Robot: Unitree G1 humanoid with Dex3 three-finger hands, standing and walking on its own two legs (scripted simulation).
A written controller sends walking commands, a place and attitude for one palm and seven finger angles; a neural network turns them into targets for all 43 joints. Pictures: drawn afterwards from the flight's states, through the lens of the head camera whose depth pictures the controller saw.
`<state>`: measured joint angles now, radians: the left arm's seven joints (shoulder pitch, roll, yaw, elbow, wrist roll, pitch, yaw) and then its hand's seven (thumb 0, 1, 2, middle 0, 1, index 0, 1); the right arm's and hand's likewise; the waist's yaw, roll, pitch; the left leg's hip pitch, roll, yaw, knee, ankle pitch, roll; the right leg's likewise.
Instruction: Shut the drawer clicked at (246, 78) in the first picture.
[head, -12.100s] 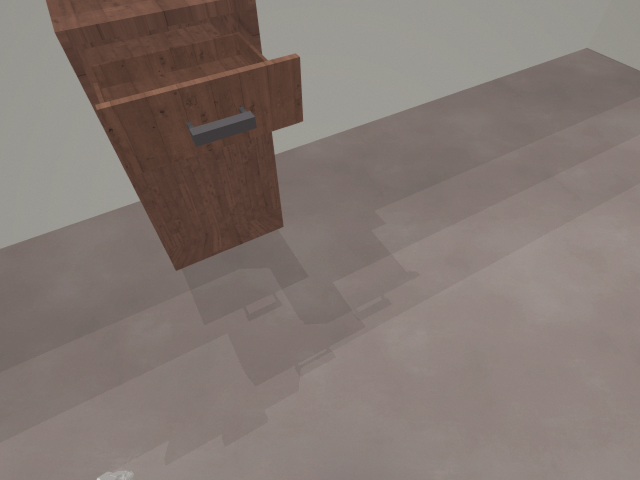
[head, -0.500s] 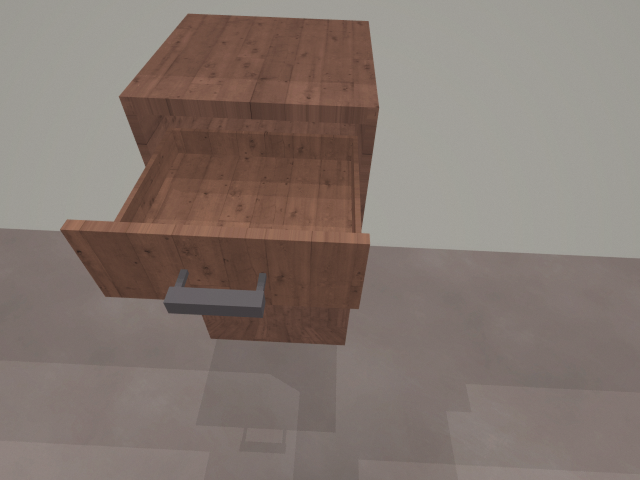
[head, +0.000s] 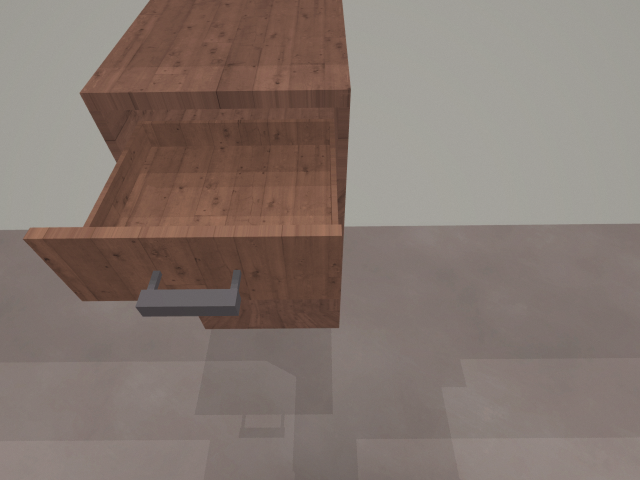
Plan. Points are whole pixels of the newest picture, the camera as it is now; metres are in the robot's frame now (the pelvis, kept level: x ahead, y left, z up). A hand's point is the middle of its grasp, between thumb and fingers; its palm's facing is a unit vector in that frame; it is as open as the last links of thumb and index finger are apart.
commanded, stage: look again from close up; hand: left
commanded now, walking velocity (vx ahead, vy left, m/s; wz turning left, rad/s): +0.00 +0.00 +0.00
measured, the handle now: (193, 289) +0.36 +0.20 +0.01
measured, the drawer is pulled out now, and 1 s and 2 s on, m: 0.30 0.30 0.30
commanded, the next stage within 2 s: shuffle to correct the standing spot in 0.34 s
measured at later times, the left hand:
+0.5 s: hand out of the picture +0.00 +0.16 -0.17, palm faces +0.01 -0.97 -0.23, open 7.4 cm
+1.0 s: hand out of the picture +0.06 +0.16 -0.18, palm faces +0.08 -0.98 -0.19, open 7.4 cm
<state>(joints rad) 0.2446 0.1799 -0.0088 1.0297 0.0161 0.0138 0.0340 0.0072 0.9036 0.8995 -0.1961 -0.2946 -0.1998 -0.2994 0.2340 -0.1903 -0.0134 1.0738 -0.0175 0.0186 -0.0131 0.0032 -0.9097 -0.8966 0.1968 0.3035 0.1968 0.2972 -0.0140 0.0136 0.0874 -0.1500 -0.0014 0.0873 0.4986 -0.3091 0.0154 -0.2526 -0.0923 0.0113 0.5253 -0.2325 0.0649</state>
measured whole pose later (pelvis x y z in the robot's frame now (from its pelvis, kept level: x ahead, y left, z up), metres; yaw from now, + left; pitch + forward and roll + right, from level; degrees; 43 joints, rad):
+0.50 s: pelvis -0.02 -0.02 +0.00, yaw +0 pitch -2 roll +1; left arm 0.26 0.16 0.00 1.07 0.02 0.00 0.03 0.01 0.91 0.90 -0.20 -0.29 -0.20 -0.30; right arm 0.25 -0.17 -0.01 1.12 -0.02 0.02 -0.01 0.00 -0.91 -0.90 0.20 0.30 0.20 0.30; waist -0.01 0.01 0.07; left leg -0.17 0.03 0.07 0.45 -0.25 -0.02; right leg -0.26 -0.06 -0.01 0.48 -0.19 0.03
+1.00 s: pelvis +0.07 -0.01 -0.01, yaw +2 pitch +0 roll +0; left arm 0.32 0.13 0.04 1.05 0.02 -0.03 0.02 0.01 0.90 0.90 -0.20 -0.29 -0.20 -0.30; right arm 0.37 -0.14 -0.01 1.13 -0.02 -0.01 -0.02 0.00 -0.91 -0.90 0.20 0.30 0.20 0.30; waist -0.02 0.02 0.06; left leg -0.18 0.03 0.09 0.63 -0.43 0.00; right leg -0.22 -0.08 -0.04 0.61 -0.39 0.04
